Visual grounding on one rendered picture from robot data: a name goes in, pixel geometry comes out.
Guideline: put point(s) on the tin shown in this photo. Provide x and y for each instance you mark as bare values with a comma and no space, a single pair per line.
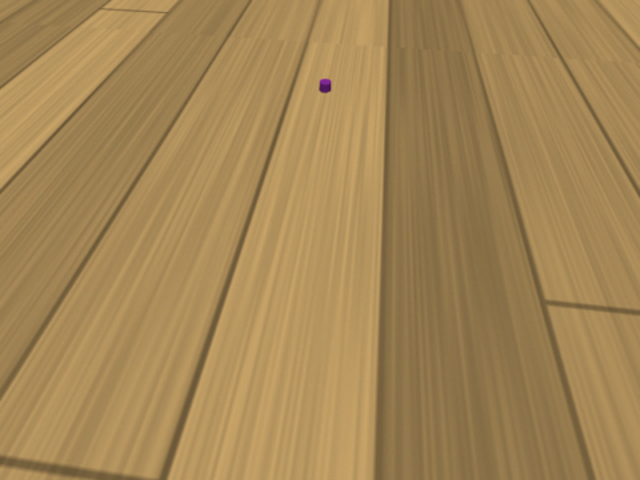
325,85

